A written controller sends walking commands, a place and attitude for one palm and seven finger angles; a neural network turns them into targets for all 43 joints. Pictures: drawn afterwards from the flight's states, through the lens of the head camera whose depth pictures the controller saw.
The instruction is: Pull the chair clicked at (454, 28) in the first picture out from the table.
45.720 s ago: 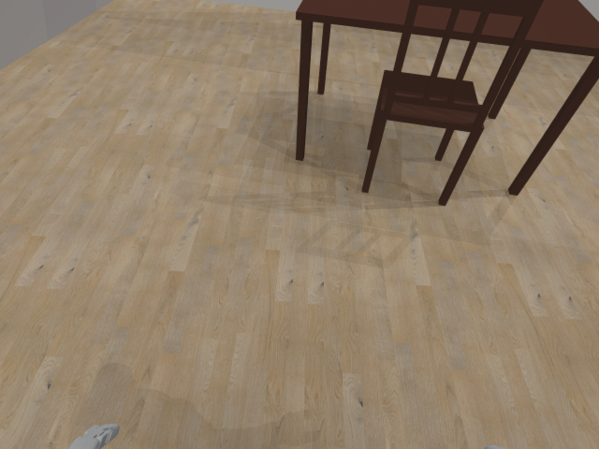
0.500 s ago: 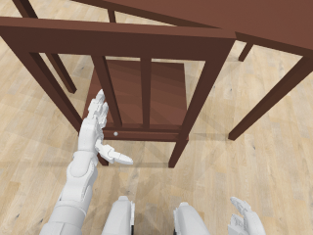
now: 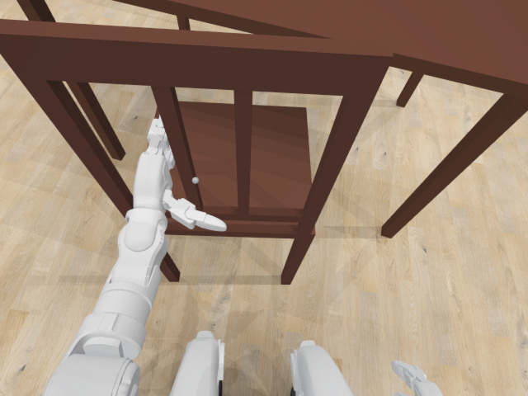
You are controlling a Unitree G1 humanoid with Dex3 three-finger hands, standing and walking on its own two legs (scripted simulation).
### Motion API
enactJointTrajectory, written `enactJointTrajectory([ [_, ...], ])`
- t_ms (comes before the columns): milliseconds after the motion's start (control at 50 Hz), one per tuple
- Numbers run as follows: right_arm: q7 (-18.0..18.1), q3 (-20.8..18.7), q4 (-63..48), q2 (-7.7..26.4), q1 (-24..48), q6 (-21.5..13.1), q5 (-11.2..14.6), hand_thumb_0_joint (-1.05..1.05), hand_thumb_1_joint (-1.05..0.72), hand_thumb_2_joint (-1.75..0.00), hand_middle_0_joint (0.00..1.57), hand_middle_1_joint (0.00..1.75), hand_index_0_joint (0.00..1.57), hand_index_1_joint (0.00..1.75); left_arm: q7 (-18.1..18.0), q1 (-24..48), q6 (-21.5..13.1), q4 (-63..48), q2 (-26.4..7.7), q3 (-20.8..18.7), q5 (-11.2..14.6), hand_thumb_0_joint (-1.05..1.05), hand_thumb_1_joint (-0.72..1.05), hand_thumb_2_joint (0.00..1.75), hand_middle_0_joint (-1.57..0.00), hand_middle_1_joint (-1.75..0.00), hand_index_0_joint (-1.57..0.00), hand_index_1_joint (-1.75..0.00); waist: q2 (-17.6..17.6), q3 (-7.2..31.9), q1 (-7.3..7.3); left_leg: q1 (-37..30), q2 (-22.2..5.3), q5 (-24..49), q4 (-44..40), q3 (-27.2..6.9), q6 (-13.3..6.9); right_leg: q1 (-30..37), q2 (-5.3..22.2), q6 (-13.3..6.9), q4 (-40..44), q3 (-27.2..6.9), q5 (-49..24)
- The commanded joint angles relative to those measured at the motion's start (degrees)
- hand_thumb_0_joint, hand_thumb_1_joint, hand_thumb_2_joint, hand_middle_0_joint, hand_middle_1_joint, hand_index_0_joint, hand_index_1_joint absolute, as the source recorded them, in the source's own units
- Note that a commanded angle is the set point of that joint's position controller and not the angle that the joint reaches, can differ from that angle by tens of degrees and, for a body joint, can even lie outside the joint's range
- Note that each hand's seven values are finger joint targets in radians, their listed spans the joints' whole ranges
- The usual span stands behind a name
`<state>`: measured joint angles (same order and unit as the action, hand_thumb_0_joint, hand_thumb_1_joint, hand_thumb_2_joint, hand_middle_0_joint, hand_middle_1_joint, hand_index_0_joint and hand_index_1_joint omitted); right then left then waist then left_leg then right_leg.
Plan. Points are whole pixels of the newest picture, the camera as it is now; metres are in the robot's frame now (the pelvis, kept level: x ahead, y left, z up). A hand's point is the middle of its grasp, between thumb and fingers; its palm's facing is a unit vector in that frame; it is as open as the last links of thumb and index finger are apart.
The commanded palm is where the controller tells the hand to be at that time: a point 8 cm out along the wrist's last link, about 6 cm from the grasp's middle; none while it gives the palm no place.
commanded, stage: push the fingers through the gap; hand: left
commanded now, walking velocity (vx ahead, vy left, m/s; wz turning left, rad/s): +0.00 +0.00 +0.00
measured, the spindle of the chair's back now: (184, 162) +0.46 +0.12 +0.04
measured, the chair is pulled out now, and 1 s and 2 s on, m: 0.18 0.18 0.21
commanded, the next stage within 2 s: hook a spindle and tug to test in 0.46 s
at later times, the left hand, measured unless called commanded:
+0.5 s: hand (196, 184) +0.43 +0.10 +0.03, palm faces -0.04 -1.00 -0.01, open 16.9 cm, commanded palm +0.40 +0.14 +0.03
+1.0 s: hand (200, 183) +0.43 +0.09 +0.03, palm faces -0.05 -1.00 -0.04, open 14.4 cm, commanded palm +0.41 +0.13 +0.03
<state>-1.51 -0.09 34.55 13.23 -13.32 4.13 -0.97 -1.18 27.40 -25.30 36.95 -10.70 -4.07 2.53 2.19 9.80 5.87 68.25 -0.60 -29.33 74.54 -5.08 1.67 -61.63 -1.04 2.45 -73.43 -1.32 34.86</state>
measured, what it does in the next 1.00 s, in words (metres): stands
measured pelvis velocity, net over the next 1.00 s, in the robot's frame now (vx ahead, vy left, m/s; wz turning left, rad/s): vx -0.01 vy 0.00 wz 0.00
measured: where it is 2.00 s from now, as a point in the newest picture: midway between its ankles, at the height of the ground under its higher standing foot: outside the picture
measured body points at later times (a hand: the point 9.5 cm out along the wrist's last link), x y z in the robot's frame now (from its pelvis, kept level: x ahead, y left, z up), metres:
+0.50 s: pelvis +0.00 +0.00 +0.00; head +0.12 +0.01 +0.43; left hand +0.42 +0.15 +0.03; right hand +0.09 -0.26 -0.12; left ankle +0.05 +0.13 -0.62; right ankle +0.00 -0.15 -0.62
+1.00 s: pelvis -0.01 +0.00 +0.00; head +0.12 +0.01 +0.43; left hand +0.42 +0.15 +0.03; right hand +0.09 -0.25 -0.13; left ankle +0.05 +0.13 -0.62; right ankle +0.00 -0.15 -0.62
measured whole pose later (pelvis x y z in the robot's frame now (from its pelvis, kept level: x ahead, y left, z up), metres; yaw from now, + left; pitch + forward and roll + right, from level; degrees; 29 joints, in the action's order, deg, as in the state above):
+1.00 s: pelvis -0.01 +0.00 +0.00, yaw +0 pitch +24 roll -3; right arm -1.9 -0.4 33.7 12.8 -13.5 5.3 -1.4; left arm -2.3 30.4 -26.1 40.8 -9.6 -5.2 3.1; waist 2.4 8.6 6.0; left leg 70.1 -0.6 -28.8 75.1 -5.1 1.7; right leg -63.6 -1.1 2.5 -74.2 -1.4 34.4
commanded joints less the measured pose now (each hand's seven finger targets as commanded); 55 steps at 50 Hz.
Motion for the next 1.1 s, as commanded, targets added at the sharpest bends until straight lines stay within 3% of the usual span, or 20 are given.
enactJointTrajectory([
  [0,0.54,-3.09,-6.34,9.47,-3.84,-0.6,0.73,0.0,-0.9,-0.9,0.2,0.3,0.2,0.3,1.57,19.53,1.94,1.97,-1.81,-1.12,1.0,0.0,-0.5,0.3,-0.06,-0.08,-0.06,-0.08,-2.23,15.36,2.86,-16.61,0.93,4.93,-8.86,3.4,-2.98,1.62,-0.57,-4.14,12.47,4.62,-9.22],
  [60,0.87,-3.54,-7.55,9.15,-3.89,-1.52,-0.03,0.0,-0.9,-0.9,0.2,0.3,0.2,0.3,0.45,26.03,-2.65,-11.93,-6.27,-5.4,3.26,0.0,-0.5,0.3,-0.06,-0.08,-0.06,-0.08,4.27,29.19,0.62,-26.35,0.37,15.73,-7.52,2.93,-2.38,3.59,-0.48,-4.47,9.9,4.19,-16.35],
  [80,0.68,-3.68,-7.81,8.63,-4.26,-1.79,-0.3,0.0,-0.9,-0.9,0.2,0.3,0.2,0.3,0.05,26.66,-4.7,-17.36,-6.29,-4.73,3.27,0.0,-0.5,0.3,-0.06,-0.08,-0.06,-0.08,7.07,34.1,0.17,-30.75,0.24,20.44,-7.42,2.75,-2.08,4.78,-0.45,-4.58,9.3,4.11,-19.64],
  [120,0.2,-3.92,-7.2,7.93,-4.69,-2.1,-0.64,0.0,-0.9,-0.9,0.2,0.3,0.2,0.3,-0.71,24.02,-6.85,-20.78,-4.96,-2.75,2.4,0.0,-0.5,0.3,-0.06,-0.08,-0.06,-0.08,8.37,37.11,0.39,-34.67,-0.2,26.66,-6.61,2.66,-1.81,5.74,-0.53,-4.55,8.52,4.12,-24.69],
  [160,-0.28,-3.97,-6.67,8.21,-5.43,-1.77,-0.7,0.0,-0.9,-0.9,0.2,0.3,0.2,0.3,-1.06,19.33,-6.35,-16.72,-5.6,-2.9,1.05,0.0,-0.5,0.3,-0.06,-0.08,-0.06,-0.08,4.0,33.87,1.13,-31.01,-0.28,25.25,-6.5,2.48,-2.13,6.59,-0.78,-4.3,8.64,4.35,-24.85],
  [220,-0.32,-3.72,-5.33,8.55,-5.79,-0.42,-0.33,0.0,-0.9,-0.9,0.2,0.3,0.2,0.3,-0.64,18.07,-3.05,-4.87,-4.23,-2.23,-0.47,0.0,-0.5,0.3,-0.06,-0.08,-0.06,-0.08,-2.9,22.19,3.42,-20.31,-0.02,14.79,-6.72,3.46,-2.84,5.03,-0.78,-3.56,10.5,4.21,-18.97],
  [260,-0.09,-3.52,-5.58,8.79,-5.69,-0.08,-0.09,0.0,-0.9,-0.9,0.2,0.3,0.2,0.3,-0.21,18.35,-1.2,-0.52,-4.11,-3.47,0.12,0.0,-0.5,0.3,-0.06,-0.08,-0.06,-0.08,-4.85,18.64,3.23,-16.23,0.55,9.99,-7.21,4.25,-3.22,5.5,-0.74,-3.52,11.93,3.84,-15.47],
  [340,0.49,-3.46,-6.59,8.7,-4.99,-0.2,0.18,0.0,-0.9,-0.9,0.2,0.3,0.2,0.3,0.9,21.03,-1.78,-2.89,-5.27,-5.16,2.02,0.0,-0.5,0.3,-0.06,-0.08,-0.06,-0.08,-3.13,20.98,1.96,-17.49,0.87,10.35,-7.64,4.81,-3.21,6.74,-0.58,-3.7,12.33,3.26,-15.55],
  [400,0.48,-3.6,-7.05,8.39,-4.58,-1.08,0.0,0.0,-0.9,-0.9,0.2,0.3,0.2,0.3,1.46,24.1,-5.23,-11.93,-6.53,-5.12,2.99,0.0,-0.5,0.3,-0.06,-0.08,-0.06,-0.08,2.45,28.27,0.9,-24.41,0.56,16.34,-7.16,4.25,-2.81,7.35,-0.54,-4.13,10.77,3.24,-19.84],
  [460,0.31,-3.91,-6.62,8.17,-4.93,-1.76,-0.24,0.0,-0.9,-0.9,0.2,0.3,0.2,0.3,1.4,23.45,-7.17,-15.51,-5.13,-2.8,2.56,0.0,-0.5,0.3,-0.06,-0.08,-0.06,-0.08,4.48,31.08,1.53,-28.55,0.15,20.82,-6.54,3.47,-2.6,6.27,-0.62,-4.21,9.6,3.65,-22.5],
  [500,0.18,-4.06,-5.87,8.36,-5.2,-1.53,-0.25,0.0,-0.9,-0.9,0.2,0.3,0.2,0.3,1.19,20.42,-6.65,-12.56,-5.09,-2.86,1.68,0.0,-0.5,0.3,-0.06,-0.08,-0.06,-0.08,2.68,28.84,1.62,-27.61,-0.12,20.16,-6.7,3.11,-2.36,5.41,-0.67,-4.13,9.53,4.11,-21.74],
  [540,-0.08,-4.02,-5.71,8.47,-5.18,-1.01,-0.12,0.0,-0.9,-0.9,0.2,0.3,0.2,0.3,1.21,18.66,-4.82,-8.24,-2.63,-0.9,1.07,0.0,-0.5,0.3,-0.06,-0.08,-0.06,-0.08,1.11,24.3,2.45,-25.19,-0.15,16.65,-7.32,3.14,-2.41,3.61,-0.65,-4.0,10.38,4.57,-18.67],
  [620,-0.19,-3.89,-6.67,8.68,-4.67,-0.1,0.15,0.0,-0.9,-0.9,0.2,0.3,0.2,0.3,0.64,17.44,-2.0,-5.17,-1.79,-1.22,1.25,0.0,-0.5,0.3,-0.13,-0.3,-0.13,-0.3,-0.99,21.48,1.98,-22.7,0.31,12.69,-8.36,3.41,-2.7,3.83,-0.7,-4.04,11.61,4.69,-15.41],
  [660,0.06,-3.72,-7.23,8.8,-4.39,-0.12,0.1,0.0,-0.9,-0.9,0.2,0.3,0.2,0.3,-0.03,19.12,-2.38,-7.38,-3.97,-3.33,1.64,0.0,-0.5,0.3,-0.17,-0.41,-0.17,-0.41,-0.16,22.41,1.37,-22.63,0.44,13.19,-8.38,3.46,-2.72,4.61,-0.69,-4.17,11.32,4.45,-15.85],
  [780,-0.13,-3.8,-7.06,8.32,-4.3,-0.7,-0.38,0.0,-0.9,-0.9,0.2,0.3,0.2,0.3,-0.85,21.9,-5.72,-11.41,-3.36,-1.77,0.68,0.0,-0.5,0.3,-0.27,-0.74,-0.27,-0.74,1.64,25.83,1.73,-25.93,0.1,15.73,-7.42,2.83,-2.51,3.51,-0.7,-4.22,10.23,4.33,-17.0],
  [840,-0.16,-3.67,-6.59,8.41,-4.19,-0.61,-0.41,0.0,-0.9,-0.9,0.2,0.3,0.2,0.3,-0.88,22.98,-5.65,-9.31,-2.41,-0.61,0.34,0.0,-0.5,0.3,-0.32,-0.9,-0.32,-0.9,1.04,23.85,2.52,-24.88,0.09,13.35,-7.62,2.59,-2.47,2.26,-0.7,-4.2,10.48,4.61,-14.91],
  [900,-0.06,-3.72,-6.23,8.59,-4.56,-0.47,-0.4,0.0,-0.9,-0.9,0.2,0.3,0.2,0.3,-0.77,24.69,-4.95,-8.26,-2.31,-0.29,0.06,0.0,-0.33,0.37,-0.38,-1.07,-0.38,-1.07,1.32,24.44,3.06,-25.18,0.06,13.35,-7.33,2.49,-2.6,1.45,-0.72,-4.18,10.41,4.64,-14.84],
  [980,0.07,-3.93,-6.08,8.62,-4.91,-0.55,-0.35,0.0,-0.9,-0.9,0.2,0.3,0.2,0.3,-0.5,24.53,-4.06,-9.4,-2.1,-0.31,0.46,0.0,-0.11,0.47,-0.45,-1.29,-0.45,-1.29,3.08,27.23,2.55,-27.3,0.06,15.95,-7.26,2.51,-2.43,2.31,-0.61,-4.35,10.16,4.74,-16.76],
  [1040,-0.07,-4.0,-6.47,8.36,-5.03,-0.36,-0.26,0.0,-0.9,-0.9,0.2,0.3,0.2,0.3,-0.23,21.87,-3.19,-10.12,-0.39,0.66,1.22,0.0,0.06,0.54,-0.5,-1.45,-0.5,-1.45,1.88,27.86,2.14,-27.53,0.12,17.97,-7.43,2.71,-2.53,4.03,-0.66,-4.32,10.48,4.8,-18.82],
  [1080,-0.06,-4.1,-6.49,8.41,-5.1,-0.27,-0.16,0.0,-0.9,-0.9,0.2,0.3,0.2,0.3,-0.29,20.98,-3.05,-10.25,-0.81,0.31,1.14,0.0,0.17,0.59,-0.5,-1.45,-0.5,-1.45,1.17,27.84,2.2,-27.53,0.03,18.68,-7.31,2.77,-2.54,4.28,-0.68,-4.24,10.44,4.71,-19.69],
])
